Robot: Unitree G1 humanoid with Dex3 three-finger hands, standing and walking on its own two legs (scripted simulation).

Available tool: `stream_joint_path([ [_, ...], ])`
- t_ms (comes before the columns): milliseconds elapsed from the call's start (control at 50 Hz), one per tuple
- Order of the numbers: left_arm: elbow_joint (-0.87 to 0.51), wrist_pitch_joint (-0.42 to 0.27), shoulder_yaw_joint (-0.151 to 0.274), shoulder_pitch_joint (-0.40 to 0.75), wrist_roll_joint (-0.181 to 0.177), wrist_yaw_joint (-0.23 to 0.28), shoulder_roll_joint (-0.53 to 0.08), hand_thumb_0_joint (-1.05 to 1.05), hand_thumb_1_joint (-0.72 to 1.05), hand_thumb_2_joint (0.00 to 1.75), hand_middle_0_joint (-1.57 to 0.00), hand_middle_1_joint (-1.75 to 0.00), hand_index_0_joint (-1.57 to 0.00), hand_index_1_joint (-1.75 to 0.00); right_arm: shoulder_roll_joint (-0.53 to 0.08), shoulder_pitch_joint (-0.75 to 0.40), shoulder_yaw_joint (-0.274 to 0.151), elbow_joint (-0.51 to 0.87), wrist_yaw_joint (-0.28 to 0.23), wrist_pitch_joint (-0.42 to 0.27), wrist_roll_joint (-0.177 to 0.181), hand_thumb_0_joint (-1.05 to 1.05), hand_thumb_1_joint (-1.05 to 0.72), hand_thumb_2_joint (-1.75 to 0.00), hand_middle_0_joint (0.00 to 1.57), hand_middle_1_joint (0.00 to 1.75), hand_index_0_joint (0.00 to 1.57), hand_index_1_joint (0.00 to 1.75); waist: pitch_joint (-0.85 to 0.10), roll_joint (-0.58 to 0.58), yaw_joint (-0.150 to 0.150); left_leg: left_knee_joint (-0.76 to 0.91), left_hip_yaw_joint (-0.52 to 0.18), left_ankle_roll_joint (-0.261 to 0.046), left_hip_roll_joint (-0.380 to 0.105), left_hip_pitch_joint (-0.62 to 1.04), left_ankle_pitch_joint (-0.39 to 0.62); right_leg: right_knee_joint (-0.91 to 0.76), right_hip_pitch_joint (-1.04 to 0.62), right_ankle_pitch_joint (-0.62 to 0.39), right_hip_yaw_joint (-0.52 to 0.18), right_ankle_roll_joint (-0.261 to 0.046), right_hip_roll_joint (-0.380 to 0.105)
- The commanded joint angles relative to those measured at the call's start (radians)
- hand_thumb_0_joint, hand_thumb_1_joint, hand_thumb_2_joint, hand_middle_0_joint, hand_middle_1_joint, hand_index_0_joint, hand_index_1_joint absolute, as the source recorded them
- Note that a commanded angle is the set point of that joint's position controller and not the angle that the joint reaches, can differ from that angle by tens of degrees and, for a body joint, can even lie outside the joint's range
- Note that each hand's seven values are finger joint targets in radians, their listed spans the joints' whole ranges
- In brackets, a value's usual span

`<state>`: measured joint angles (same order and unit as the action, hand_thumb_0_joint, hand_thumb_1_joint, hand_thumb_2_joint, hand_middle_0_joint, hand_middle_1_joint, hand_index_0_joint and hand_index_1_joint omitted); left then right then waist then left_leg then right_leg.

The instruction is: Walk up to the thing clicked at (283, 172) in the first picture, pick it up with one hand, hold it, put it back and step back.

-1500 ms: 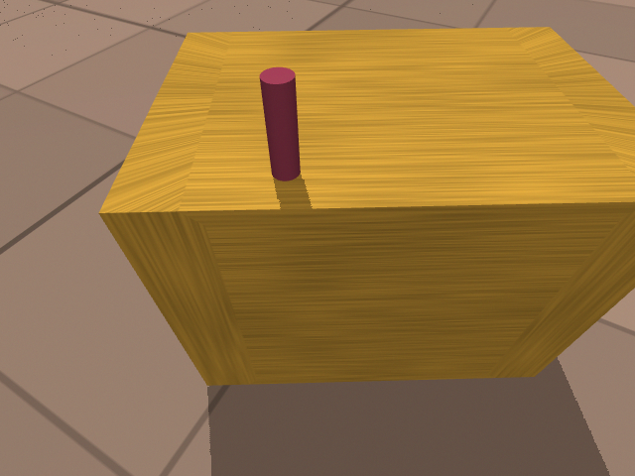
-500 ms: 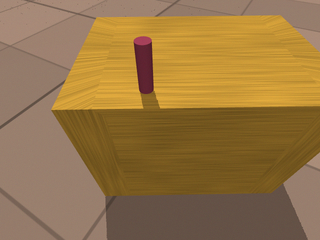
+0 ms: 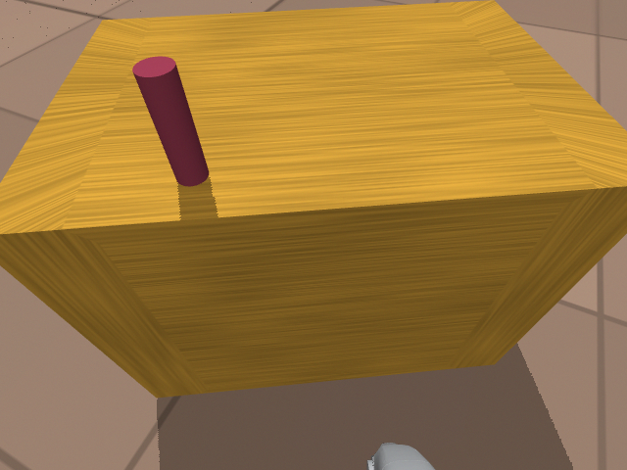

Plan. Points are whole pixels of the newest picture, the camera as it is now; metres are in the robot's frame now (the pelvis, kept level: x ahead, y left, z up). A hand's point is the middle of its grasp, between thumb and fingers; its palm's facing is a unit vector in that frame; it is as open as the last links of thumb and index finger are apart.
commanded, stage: walk up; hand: left
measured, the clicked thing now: (176, 128) +0.53 +0.19 +0.14
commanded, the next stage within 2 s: stand in 1.84 s
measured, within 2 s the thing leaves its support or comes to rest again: neither
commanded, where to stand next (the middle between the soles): +0.14 -0.04 m, yaw +3 degrees
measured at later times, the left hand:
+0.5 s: hand (172, 455) +0.17 +0.21 -0.14, palm faces +0.02 -0.94 -0.34, open 7.4 cm
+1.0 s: hand (162, 441) +0.18 +0.22 -0.12, palm faces +0.03 -0.94 -0.35, open 7.4 cm
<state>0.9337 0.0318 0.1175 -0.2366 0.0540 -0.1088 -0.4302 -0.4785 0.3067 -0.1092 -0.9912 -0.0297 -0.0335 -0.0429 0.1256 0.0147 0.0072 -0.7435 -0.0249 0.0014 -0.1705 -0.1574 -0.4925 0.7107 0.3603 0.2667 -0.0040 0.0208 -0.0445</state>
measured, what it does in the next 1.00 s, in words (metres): walks ahead: left foot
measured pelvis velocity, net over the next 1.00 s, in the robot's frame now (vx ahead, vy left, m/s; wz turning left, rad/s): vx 0.09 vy -0.04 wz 0.04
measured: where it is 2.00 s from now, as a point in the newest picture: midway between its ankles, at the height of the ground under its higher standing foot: outside the picture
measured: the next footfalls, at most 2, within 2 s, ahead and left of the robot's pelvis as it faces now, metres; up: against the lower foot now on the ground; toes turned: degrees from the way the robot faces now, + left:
left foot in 0.32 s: +0.18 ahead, +0.08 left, +0.00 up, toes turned +2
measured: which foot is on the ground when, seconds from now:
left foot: up 0.00-0.30, down 0.32-1.00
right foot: down 0.00-1.00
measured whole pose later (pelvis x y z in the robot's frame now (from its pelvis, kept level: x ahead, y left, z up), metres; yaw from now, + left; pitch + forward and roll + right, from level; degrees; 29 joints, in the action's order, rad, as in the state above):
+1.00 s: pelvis +0.09 -0.04 +0.03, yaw +3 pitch -4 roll -1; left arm 1.08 -0.02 0.00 -0.07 0.01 -0.01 -0.36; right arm -0.36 0.08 0.00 -1.09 0.02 0.01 0.00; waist 0.09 0.01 -0.01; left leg -0.39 -0.01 -0.01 0.01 -0.20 -0.14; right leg 0.37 0.06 0.25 0.04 0.00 -0.01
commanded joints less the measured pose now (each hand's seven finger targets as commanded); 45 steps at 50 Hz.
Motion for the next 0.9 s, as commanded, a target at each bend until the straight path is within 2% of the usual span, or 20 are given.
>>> stream_joint_path([
  [0, -0.108, -0.024, 0.088, -0.096, -0.006, 0.037, -0.375, 0.0, 0.9, 0.9, -0.2, -0.3, -0.2, -0.3, -0.173, -0.026, -0.022, 0.148, -0.02, -0.023, 0.025, 0.0, -0.9, -0.9, 0.2, 0.3, 0.2, 0.3, -0.036, -0.319, -0.085, -0.511, -0.037, -0.03, 0.174, -0.434, -0.138, -0.592, -0.165, 0.594, -0.718, -0.276, -0.315],
  [20, -0.141, -0.022, 0.078, -0.047, -0.014, 0.039, -0.34, 0.0, 0.9, 0.9, -0.2, -0.3, -0.2, -0.3, -0.202, -0.035, -0.026, 0.131, -0.018, -0.028, 0.035, 0.0, -0.9, -0.9, 0.2, 0.3, 0.2, 0.3, 0.014, -0.241, -0.069, -0.513, -0.046, -0.029, 0.126, -0.427, -0.083, -0.567, -0.105, 0.527, -0.631, -0.295, -0.301],
  [40, -0.144, -0.027, 0.063, -0.034, -0.021, 0.045, -0.29, 0.0, 0.9, 0.9, -0.2, -0.3, -0.2, -0.3, -0.198, -0.012, -0.021, 0.111, -0.01, -0.032, 0.047, 0.0, -0.9, -0.9, 0.2, 0.3, 0.2, 0.3, 0.014, -0.17, -0.047, -0.486, -0.061, -0.032, 0.108, -0.408, -0.029, -0.509, -0.106, 0.4, -0.495, -0.27, -0.248],
  [60, -0.148, -0.034, 0.055, -0.008, -0.025, 0.053, -0.259, 0.0, 0.9, 0.9, -0.2, -0.3, -0.2, -0.3, -0.174, 0.051, -0.016, 0.094, -0.006, -0.033, 0.05, 0.0, -0.9, -0.9, 0.2, 0.3, 0.2, 0.3, 0.001, -0.162, -0.023, -0.448, -0.064, -0.041, 0.099, -0.388, 0.017, -0.467, -0.104, 0.347, -0.383, -0.239, -0.206],
  [80, -0.146, -0.042, 0.049, -0.008, -0.027, 0.057, -0.245, 0.0, 0.9, 0.9, -0.2, -0.3, -0.2, -0.3, -0.155, 0.083, -0.012, 0.09, 0.0, -0.032, 0.049, 0.0, -0.9, -0.9, 0.2, 0.3, 0.2, 0.3, -0.015, -0.161, -0.015, -0.399, -0.054, -0.042, 0.103, -0.339, 0.051, -0.453, -0.082, 0.313, -0.333, -0.237, -0.188],
  [120, -0.146, -0.06, 0.035, -0.029, -0.026, 0.07, -0.222, 0.0, 0.9, 0.9, -0.2, -0.3, -0.2, -0.3, -0.126, 0.079, -0.002, 0.104, 0.019, -0.028, 0.037, 0.0, -0.9, -0.9, 0.2, 0.3, 0.2, 0.3, -0.022, -0.11, -0.022, -0.274, -0.041, -0.035, 0.107, -0.323, 0.058, -0.424, -0.095, 0.178, -0.288, -0.255, -0.185],
  [180, -0.148, -0.083, 0.017, -0.067, -0.033, 0.091, -0.208, 0.0, 0.9, 0.9, -0.2, -0.3, -0.2, -0.3, -0.088, 0.025, 0.013, 0.149, 0.028, -0.019, 0.026, 0.0, -0.9, -0.9, 0.2, 0.3, 0.2, 0.3, -0.036, -0.078, -0.031, -0.1, -0.051, -0.024, 0.095, -0.294, 0.077, -0.37, -0.127, -0.189, -0.261, -0.276, -0.244],
  [240, -0.155, -0.086, -0.007, 0.0, -0.041, 0.103, -0.203, 0.0, 0.9, 0.9, -0.2, -0.3, -0.2, -0.3, -0.079, 0.026, 0.015, 0.142, 0.022, -0.018, 0.026, 0.0, -0.9, -0.9, 0.2, 0.3, 0.2, 0.3, -0.111, -0.078, 0.0, 0.061, -0.001, -0.026, 0.123, -0.11, 0.16, -0.231, -0.083, -0.509, -0.162, -0.247, -0.243],
  [280, -0.158, -0.078, -0.025, 0.022, -0.061, 0.109, -0.178, 0.0, 0.9, 0.9, -0.2, -0.3, -0.2, -0.3, -0.075, 0.042, 0.011, 0.13, 0.017, -0.022, 0.023, 0.0, -0.9, -0.9, 0.2, 0.3, 0.2, 0.3, -0.139, -0.054, 0.023, 0.223, 0.017, -0.05, 0.154, 0.015, 0.394, -0.101, -0.044, -0.505, -0.094, -0.176, -0.18],
  [300, -0.162, -0.074, -0.037, 0.012, -0.069, 0.113, -0.146, 0.0, 0.9, 0.9, -0.2, -0.3, -0.2, -0.3, -0.111, 0.031, 0.003, 0.142, 0.013, -0.024, 0.018, 0.0, -0.9, -0.9, 0.2, 0.3, 0.2, 0.3, -0.16, 0.024, 0.018, 0.285, -0.093, -0.08, 0.081, 0.05, 0.57, -0.036, -0.025, -0.43, -0.054, -0.118, -0.119],
  [320, -0.155, -0.07, -0.045, -0.024, -0.083, 0.115, -0.114, 0.0, 0.9, 0.9, -0.2, -0.3, -0.2, -0.3, -0.163, -0.036, -0.002, 0.175, 0.011, -0.029, 0.018, 0.0, -0.9, -0.9, 0.2, 0.3, 0.2, 0.3, -0.185, 0.136, -0.022, 0.321, -0.297, -0.141, -0.061, 0.052, 0.697, 0.04, -0.006, -0.244, 0.002, -0.051, -0.011],
  [340, -0.128, -0.057, -0.047, -0.047, -0.087, 0.118, -0.113, 0.0, 0.9, 0.9, -0.2, -0.3, -0.2, -0.3, -0.172, -0.096, 0.006, 0.2, 0.01, -0.031, 0.025, 0.0, -0.9, -0.9, 0.2, 0.3, 0.2, 0.3, -0.192, 0.116, -0.041, 0.335, -0.382, -0.221, -0.145, -0.005, 0.652, 0.019, -0.049, 0.07, 0.002, -0.038, 0.031],
  [360, -0.096, -0.049, -0.037, -0.072, -0.081, 0.122, -0.145, 0.0, 0.9, 0.9, -0.2, -0.3, -0.2, -0.3, -0.183, -0.13, 0.008, 0.19, 0.012, -0.027, 0.036, 0.0, -0.9, -0.9, 0.2, 0.3, 0.2, 0.3, -0.189, 0.143, -0.053, 0.292, -0.366, -0.271, -0.155, -0.091, 0.621, 0.009, -0.147, 0.238, -0.019, -0.049, 0.02],
  [380, -0.084, -0.055, -0.041, -0.057, -0.071, 0.123, -0.146, 0.0, 0.9, 0.9, -0.2, -0.3, -0.2, -0.3, -0.151, -0.148, 0.017, 0.178, 0.015, -0.02, 0.035, 0.0, -0.9, -0.9, 0.2, 0.3, 0.2, 0.3, -0.172, 0.118, -0.059, 0.279, -0.318, -0.23, -0.114, -0.132, 0.612, -0.069, -0.181, 0.185, -0.033, -0.057, 0.007],
  [420, -0.055, -0.069, -0.038, -0.03, -0.057, 0.119, -0.166, 0.0, 0.9, 0.9, -0.2, -0.3, -0.2, -0.3, -0.102, -0.171, 0.036, 0.172, 0.017, -0.007, 0.05, 0.0, -0.9, -0.9, 0.2, 0.3, 0.2, 0.3, -0.171, 0.06, -0.053, 0.227, -0.164, -0.107, 0.001, -0.129, 0.556, -0.203, -0.216, -0.075, -0.078, -0.074, -0.043],
  [460, -0.062, -0.085, -0.038, 0.018, -0.052, 0.126, -0.206, 0.0, 0.9, 0.9, -0.2, -0.3, -0.2, -0.3, -0.087, -0.148, 0.041, 0.151, 0.021, -0.001, 0.056, 0.0, -0.9, -0.9, 0.2, 0.3, 0.2, 0.3, -0.178, 0.025, -0.025, 0.147, -0.083, -0.047, 0.09, -0.109, 0.564, -0.263, -0.197, -0.261, -0.18, -0.111, -0.138],
  [480, -0.06, -0.085, -0.035, 0.063, -0.053, 0.125, -0.225, 0.0, 0.9, 0.9, -0.2, -0.3, -0.2, -0.3, -0.098, -0.141, 0.037, 0.136, 0.022, 0.004, 0.056, 0.0, -0.9, -0.9, 0.2, 0.3, 0.2, 0.3, -0.184, 0.011, -0.003, 0.165, -0.075, -0.048, 0.102, -0.05, 0.503, -0.236, -0.155, -0.287, -0.17, -0.13, -0.15],
  [560, -0.022, -0.081, -0.054, 0.085, -0.059, 0.129, -0.172, 0.0, 0.9, 0.9, -0.2, -0.3, -0.2, -0.3, -0.1, -0.202, 0.04, 0.115, 0.029, 0.002, 0.051, 0.0, -0.9, -0.9, 0.2, 0.3, 0.2, 0.3, -0.204, -0.029, -0.019, 0.18, -0.092, -0.089, 0.058, 0.008, 0.663, -0.232, -0.189, -0.341, -0.08, -0.069, -0.088],
  [660, 0.004, -0.078, -0.059, 0.163, -0.055, 0.127, -0.168, 0.0, 0.9, 0.9, -0.2, -0.3, -0.2, -0.3, -0.085, -0.236, 0.048, 0.072, 0.03, 0.012, 0.052, 0.0, -0.9, -0.9, 0.2, 0.3, 0.2, 0.3, -0.172, -0.072, -0.005, 0.248, -0.083, -0.066, 0.071, 0.011, 0.584, -0.292, -0.198, -0.288, -0.089, -0.064, -0.099],
  [880, 0.071, -0.069, -0.063, 0.222, -0.052, 0.121, -0.16, 0.0, 0.9, 0.9, -0.2, -0.3, -0.2, -0.3, -0.079, -0.29, 0.066, -0.015, 0.036, 0.013, 0.043, 0.0, -0.9, -0.9, 0.2, 0.3, 0.2, 0.3, -0.149, -0.03, -0.016, 0.379, -0.091, -0.04, 0.066, 0.035, 0.508, -0.418, -0.252, -0.17, -0.077, -0.048, -0.095],
])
